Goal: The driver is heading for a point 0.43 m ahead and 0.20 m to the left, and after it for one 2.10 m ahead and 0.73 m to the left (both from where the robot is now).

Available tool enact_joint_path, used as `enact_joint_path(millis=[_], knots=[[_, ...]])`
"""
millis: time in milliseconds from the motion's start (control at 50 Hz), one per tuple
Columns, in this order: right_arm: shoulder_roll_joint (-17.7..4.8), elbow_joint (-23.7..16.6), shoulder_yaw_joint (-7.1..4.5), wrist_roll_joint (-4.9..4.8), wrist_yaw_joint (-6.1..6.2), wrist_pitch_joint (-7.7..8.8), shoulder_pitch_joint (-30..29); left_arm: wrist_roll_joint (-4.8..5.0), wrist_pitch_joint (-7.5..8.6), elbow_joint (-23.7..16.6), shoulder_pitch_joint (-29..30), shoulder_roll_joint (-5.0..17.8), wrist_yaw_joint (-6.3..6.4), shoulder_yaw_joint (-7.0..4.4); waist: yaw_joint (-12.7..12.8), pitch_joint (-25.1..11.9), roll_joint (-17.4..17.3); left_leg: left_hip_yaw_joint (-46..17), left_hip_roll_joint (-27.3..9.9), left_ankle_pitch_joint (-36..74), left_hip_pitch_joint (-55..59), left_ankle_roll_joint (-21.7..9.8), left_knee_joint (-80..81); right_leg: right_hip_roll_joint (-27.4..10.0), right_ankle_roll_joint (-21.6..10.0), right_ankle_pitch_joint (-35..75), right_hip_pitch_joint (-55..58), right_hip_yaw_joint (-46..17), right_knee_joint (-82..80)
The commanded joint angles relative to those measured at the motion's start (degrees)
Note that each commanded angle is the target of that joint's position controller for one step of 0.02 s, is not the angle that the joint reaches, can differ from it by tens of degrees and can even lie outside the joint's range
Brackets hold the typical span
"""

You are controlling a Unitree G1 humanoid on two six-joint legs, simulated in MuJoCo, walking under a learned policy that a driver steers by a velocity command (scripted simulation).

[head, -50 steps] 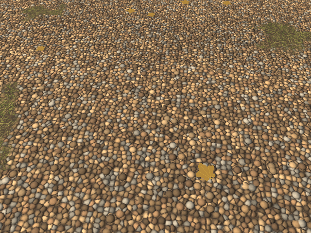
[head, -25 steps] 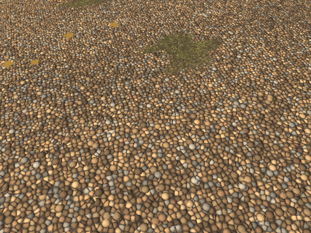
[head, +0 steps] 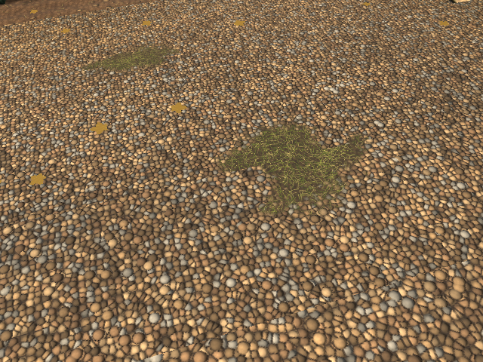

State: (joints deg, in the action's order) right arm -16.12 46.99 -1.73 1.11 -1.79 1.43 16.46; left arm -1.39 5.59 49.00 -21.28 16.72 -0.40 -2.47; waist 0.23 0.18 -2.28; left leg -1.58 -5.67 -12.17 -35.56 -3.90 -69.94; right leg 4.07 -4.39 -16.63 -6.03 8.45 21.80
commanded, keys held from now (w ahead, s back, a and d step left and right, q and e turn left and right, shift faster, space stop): w+q+shift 0.26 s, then q+shift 0.30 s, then shift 0.44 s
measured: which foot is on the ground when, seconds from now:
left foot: up 0.00-0.22, down 0.24-0.78, up 0.80-1.00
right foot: down 0.00-0.24, up 0.26-0.76, down 0.78-1.00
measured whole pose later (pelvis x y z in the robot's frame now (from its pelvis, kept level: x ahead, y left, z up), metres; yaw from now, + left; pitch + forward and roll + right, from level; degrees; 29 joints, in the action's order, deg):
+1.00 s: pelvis +0.72 +0.03 -0.18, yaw +41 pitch -1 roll +1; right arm -11.7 43.4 -0.4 2.9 2.1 -4.9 9.2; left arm -1.3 2.2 52.0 -25.3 9.8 1.3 1.1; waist 3.3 1.5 -4.3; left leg -5.3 8.9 -24.5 -45.4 -1.1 -105.4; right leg 5.2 -5.3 -5.9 -21.2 0.2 27.9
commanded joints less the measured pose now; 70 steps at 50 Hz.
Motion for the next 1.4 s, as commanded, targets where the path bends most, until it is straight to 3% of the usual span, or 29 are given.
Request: enact_joint_path(millis=[20, 120, 160, 180, 220, 240, 260, 280, 300, 340, 380, 420, 480, 540, 580, 700, 760, 780, 800, 820, 840, 860, 880, 900, 940, 1020, 1080, 1260, 1400], knots=[[-1.04, -4.50, -0.28, -0.17, -0.83, -1.01, -3.42, 0.62, 2.26, -2.35, 1.47, 2.00, -0.20, -0.27, -1.35, 7.05, 5.26, 0.51, -2.04, 7.75, -7.07, -0.29, 4.57, -13.46, -0.65, 23.15, -3.00, -4.58, -15.46], [-0.42, -8.46, 0.85, -0.17, -2.39, -0.28, -12.47, 1.24, 2.78, -0.50, -1.91, 4.39, 0.97, -0.03, -1.15, 8.38, 3.35, 11.27, 2.97, 21.66, -0.13, -4.37, 24.39, -12.18, 3.73, 48.68, 0.93, 6.68, -14.36], [-3.78, -8.12, -0.03, 0.13, -3.70, 0.07, -12.35, 1.18, 2.12, -0.82, -2.55, 8.35, 2.46, -0.72, -2.29, 6.33, 4.02, 13.99, 7.59, 22.23, 5.88, -5.52, 32.01, -13.15, 5.31, 64.98, 6.47, 7.48, -9.09], [-4.98, -6.83, -0.56, -0.05, -3.76, -0.03, -8.25, 1.08, 1.44, -1.13, -2.29, 10.73, 3.33, -1.32, -4.68, 2.87, 6.33, 14.53, 10.10, 19.45, 11.43, -5.84, 32.52, -14.31, 5.85, 74.23, 8.84, 7.25, -3.39], [-10.51, -0.12, -3.38, -0.63, -2.41, -0.97, 16.61, -0.19, -0.97, -3.28, 4.71, 14.61, 4.34, -2.60, -17.83, -9.13, 9.40, 9.60, 13.48, 5.89, 40.72, -8.51, 24.44, -15.93, 5.73, 82.16, -2.36, 5.54, 26.54], [-13.09, 1.99, -5.10, -1.79, -0.77, -1.48, 24.06, -0.65, -1.80, -3.00, 7.89, 14.15, 3.88, -3.10, -21.37, -10.19, 4.72, 1.79, 9.53, 0.28, 48.89, -12.44, 27.47, -11.37, 5.65, 51.63, -11.14, 4.96, 52.57], [-15.91, 1.66, -5.63, -2.93, 0.51, -1.98, 18.46, -1.53, -1.18, -5.74, 8.47, 3.35, 2.23, -0.26, -13.33, -4.90, -11.71, -9.48, 3.09, 9.74, 48.97, -14.41, 29.94, -0.41, 5.24, -10.75, -26.78, 3.06, 73.76], [-20.43, -1.93, -6.40, -0.26, 0.82, -2.30, 13.38, 0.92, 0.07, -12.81, 4.07, 3.37, 1.87, 0.38, -7.21, -16.14, -14.73, -41.02, -8.62, 4.93, 63.37, -27.49, 43.85, 1.30, 7.76, -15.03, -45.64, -9.92, 83.97], [-17.17, -4.40, -6.35, -0.47, 1.65, -1.97, 11.00, -0.23, 1.70, -12.93, 7.72, 6.05, 1.77, 0.95, -8.05, -13.38, -0.56, -48.09, -10.96, 4.63, 57.92, -25.51, 53.09, -2.10, 6.35, -8.53, -47.27, -14.36, 76.39], [-12.68, -4.19, -5.03, -0.43, 1.99, -0.96, 4.22, -0.49, 1.53, -11.46, 7.34, 7.13, 2.19, 0.56, 0.33, 2.71, 10.46, -34.90, -6.93, 25.82, 31.67, -21.13, 52.68, -7.25, 7.23, -4.87, -36.94, -14.87, 59.31], [-11.16, -4.27, -3.90, -1.59, 1.41, 0.80, 2.17, -2.13, -2.28, -11.79, 7.50, 7.21, 3.01, 0.59, 3.21, 4.39, 11.77, -22.74, -1.12, 40.98, 15.56, -17.28, 52.93, -8.99, 8.93, -7.92, -22.67, -12.11, 44.83], [-12.48, -4.86, -4.11, -1.01, 1.09, 1.20, 0.80, -1.54, -4.12, -13.44, 9.44, 4.34, 2.92, 1.35, 3.17, 2.46, 5.75, -18.34, 3.52, 50.72, 12.38, -15.88, 51.16, -7.44, 9.18, -4.03, -17.31, -9.20, 35.37], [-11.10, -6.34, -4.60, -0.27, 1.83, -0.68, 0.45, -1.16, -4.42, -10.86, 3.28, 3.04, 1.47, 1.58, 2.50, -9.77, 1.46, -11.76, 7.97, 62.64, 18.95, -9.61, 38.60, -4.91, 5.57, 19.63, -13.66, -7.53, 39.97], [-12.23, -1.86, -5.16, -0.36, 3.64, -1.31, 18.18, -0.99, -2.93, -16.68, 21.46, 7.81, 1.57, -0.54, -8.39, -0.97, 1.68, -25.68, 3.43, 39.90, 42.90, -12.84, 37.87, -6.35, 4.47, 11.51, -49.11, -15.45, 37.89], [-10.46, -2.64, -4.74, -0.19, 4.56, -1.53, 13.99, -1.70, -2.00, -20.51, 27.08, 4.15, 0.35, 0.89, -7.77, 3.09, 0.03, -24.29, 7.67, 21.98, 32.32, -10.56, 35.61, -3.93, 4.77, 25.58, -43.11, -13.99, 21.28], [-7.32, -4.99, -2.95, 0.23, 5.15, -0.20, 5.63, 0.26, -1.67, -15.26, 14.40, 2.04, -1.03, 0.68, -2.42, -0.42, -1.12, -21.31, 12.40, -5.10, 15.09, -3.42, 21.71, -3.86, 4.86, 50.48, -7.38, -15.81, 3.12], [-5.67, -4.19, -2.49, 0.65, 6.54, -1.30, 4.22, 1.71, -0.95, -3.32, -9.82, 4.42, 0.65, -1.50, 6.49, -2.74, 1.63, -12.74, 15.54, -12.71, 24.34, -1.34, -6.62, -11.07, 6.55, 69.95, 5.36, -14.28, -19.40], [-2.77, -3.49, -2.63, -0.04, 5.99, -1.74, 6.85, -0.15, -1.05, -0.87, -13.66, 6.15, 0.63, -2.07, 6.18, -3.34, 9.16, -9.02, 19.35, -34.96, 14.20, 0.15, -24.81, -14.01, 5.99, 70.45, 15.68, -15.65, -12.51], [0.86, -3.20, -2.37, -1.93, 5.57, -1.89, 9.12, -0.51, -0.94, -0.62, -18.20, 8.07, -0.38, -0.94, 6.20, -4.29, 13.39, -6.47, 24.47, -51.69, 1.12, 1.73, -46.41, -17.21, 7.93, 102.60, 22.31, -15.32, 8.04], [0.42, -4.31, -2.39, -5.35, 5.89, -2.57, 25.46, -0.41, -0.51, -0.09, -15.03, 11.89, -1.15, -1.74, -7.03, -13.91, 23.17, -7.80, 21.37, -45.93, -15.00, 3.85, -57.64, -28.61, -2.25, 115.69, 37.16, -32.83, 18.30], [-0.62, -1.21, -1.40, -2.46, 6.19, -3.20, 26.70, 1.25, -0.88, -2.16, -11.36, 8.74, -0.89, -1.76, -4.36, -15.83, 16.18, -8.36, 17.03, -37.04, -18.85, 3.31, -57.90, -28.97, -3.79, 99.40, 31.84, -35.43, 14.02], [-3.01, -1.77, -1.00, -1.29, 5.75, -3.67, 20.66, 2.50, -0.57, -3.57, -1.71, 9.73, 0.83, -1.95, -4.56, -15.19, 17.51, -6.08, 14.51, -29.15, -18.36, 3.60, -55.48, -31.53, -13.12, 53.81, 19.76, -42.19, 2.24], [-5.11, -2.90, -1.84, 1.72, 5.19, -4.03, 11.35, 2.02, -1.32, -4.74, 2.53, 4.40, 2.21, -0.64, -3.64, -11.35, 6.53, -5.31, 11.41, -24.30, -14.60, 3.36, -51.11, -27.84, -12.47, 31.16, 7.45, -41.79, -2.70], [-7.62, -5.53, -2.00, 2.76, 4.38, -4.85, 0.02, 0.54, -1.35, -4.92, 2.57, 1.94, 2.74, 1.07, -0.44, -5.88, 0.51, -7.40, 11.59, -17.44, -9.74, 2.14, -44.76, -25.10, -11.34, 28.61, -5.81, -35.99, -3.71], [-3.92, -6.00, -0.94, 1.61, 3.73, -7.00, -2.32, -0.98, -2.30, -2.88, 0.89, 2.93, 2.47, 1.83, -1.62, -2.52, 2.62, -5.45, 12.40, -15.22, -2.89, 1.88, -39.39, -19.91, -7.36, 27.92, -19.64, -29.95, -5.02], [-0.64, -4.15, -0.38, 2.43, 4.64, -6.89, -0.07, 0.77, -2.91, -0.85, -2.88, 2.39, 2.12, 1.98, -1.17, -4.96, 9.19, -5.92, 15.82, -7.54, -11.14, 3.86, -38.04, -13.02, -3.01, 22.59, -13.09, -26.49, 0.29], [1.49, -6.03, 0.40, 1.79, 4.33, -7.31, -6.36, 0.90, -4.29, -0.69, -4.32, 0.86, 3.78, 3.05, 1.07, -1.55, 6.35, -6.10, 14.89, -2.28, -16.11, 7.31, -25.75, -11.30, -2.68, -3.94, -12.57, -26.93, -2.63], [0.73, -4.03, -0.39, 1.26, 3.78, -6.90, -6.87, 0.17, -5.80, -0.18, -5.06, 1.73, 4.25, 1.81, 3.67, 1.57, 5.74, -3.29, 13.39, -5.40, -13.90, 8.30, -17.80, -12.77, -2.78, -18.00, -11.33, -29.59, -7.34], [1.84, -7.09, 0.06, 2.21, 4.43, -6.16, -7.10, -0.56, -5.72, 0.40, -5.01, 0.95, 4.33, 1.06, 5.05, -0.40, 5.49, -1.98, 14.97, -10.74, -21.05, 7.55, -35.70, -15.12, -10.47, -16.20, -9.18, -31.87, -6.26]])
Next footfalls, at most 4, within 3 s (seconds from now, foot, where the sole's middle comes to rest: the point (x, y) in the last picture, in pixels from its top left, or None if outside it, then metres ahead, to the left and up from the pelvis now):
0.24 left None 0.43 0.08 -0.77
0.78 right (234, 282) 0.86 0.08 -0.95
1.72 left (265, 356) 0.53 -0.02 -0.77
2.68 right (237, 241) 1.03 0.07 -0.95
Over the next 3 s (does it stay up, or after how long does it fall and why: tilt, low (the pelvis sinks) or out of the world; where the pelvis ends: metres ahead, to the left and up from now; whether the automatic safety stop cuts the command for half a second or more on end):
stays up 1.09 0.23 -0.20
